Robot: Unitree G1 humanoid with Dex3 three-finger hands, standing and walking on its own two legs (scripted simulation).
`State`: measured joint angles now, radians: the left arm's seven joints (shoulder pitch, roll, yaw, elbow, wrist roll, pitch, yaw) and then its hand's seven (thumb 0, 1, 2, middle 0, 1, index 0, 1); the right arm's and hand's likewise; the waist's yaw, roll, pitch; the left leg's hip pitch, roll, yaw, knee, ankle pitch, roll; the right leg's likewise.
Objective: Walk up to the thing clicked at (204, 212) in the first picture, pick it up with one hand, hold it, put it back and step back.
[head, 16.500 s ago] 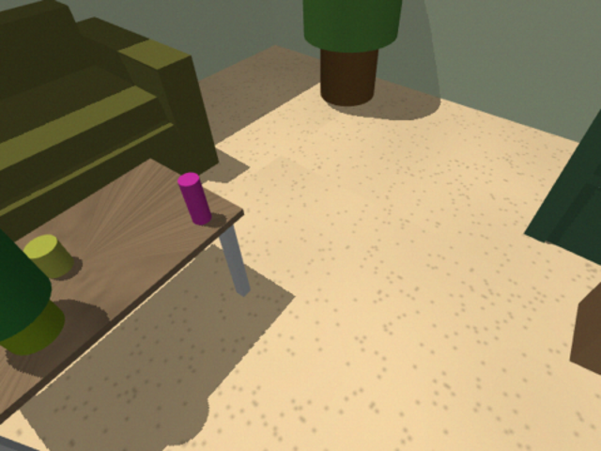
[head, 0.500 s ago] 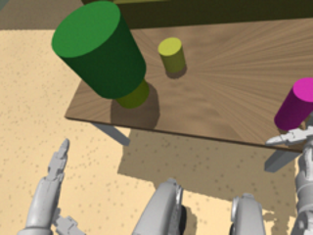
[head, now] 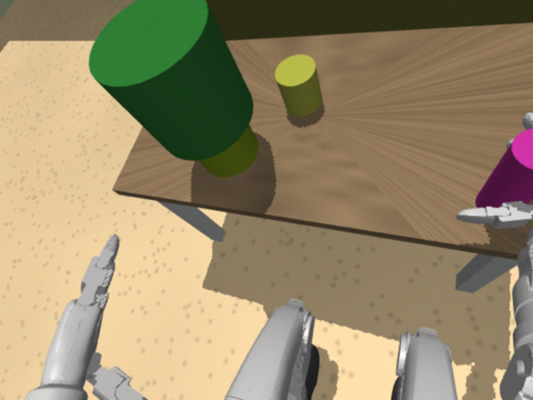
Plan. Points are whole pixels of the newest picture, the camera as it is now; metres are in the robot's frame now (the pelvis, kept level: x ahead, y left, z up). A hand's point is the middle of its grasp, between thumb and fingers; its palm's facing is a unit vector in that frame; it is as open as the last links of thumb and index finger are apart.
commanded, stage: close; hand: right
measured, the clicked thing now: (516, 180) +0.47 -0.21 -0.04
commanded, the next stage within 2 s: settle in 0.48 s
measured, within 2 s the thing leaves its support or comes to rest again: leaves its support in 0.94 s
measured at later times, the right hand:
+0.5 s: hand (514, 174) +0.48 -0.21 -0.03, palm faces +0.21 +0.98 +0.01, open 8.6 cm
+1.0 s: hand (515, 174) +0.47 -0.20 -0.02, palm faces +0.21 +0.98 -0.01, open 8.5 cm
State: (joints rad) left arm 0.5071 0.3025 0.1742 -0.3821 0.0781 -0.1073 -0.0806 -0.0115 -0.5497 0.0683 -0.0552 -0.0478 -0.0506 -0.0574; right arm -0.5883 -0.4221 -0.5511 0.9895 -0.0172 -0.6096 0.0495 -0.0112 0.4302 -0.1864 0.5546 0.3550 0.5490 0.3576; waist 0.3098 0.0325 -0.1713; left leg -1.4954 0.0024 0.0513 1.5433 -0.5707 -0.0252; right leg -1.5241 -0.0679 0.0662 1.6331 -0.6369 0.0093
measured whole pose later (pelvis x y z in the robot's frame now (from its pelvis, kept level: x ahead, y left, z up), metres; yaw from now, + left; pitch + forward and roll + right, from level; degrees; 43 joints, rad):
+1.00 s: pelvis +0.00 +0.01 +0.02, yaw +0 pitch +29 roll +5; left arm 0.49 0.29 0.13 -0.31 0.09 -0.09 -0.06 -0.01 -0.56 0.07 -0.07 -0.05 -0.06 -0.06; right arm -0.57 -0.42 -0.54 0.94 -0.02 -0.54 0.04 -0.01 0.19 -1.04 0.82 1.08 0.81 1.06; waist 0.30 0.04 -0.16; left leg -1.43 -0.01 0.05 1.48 -0.56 -0.02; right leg -1.45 -0.08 0.07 1.57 -0.62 0.02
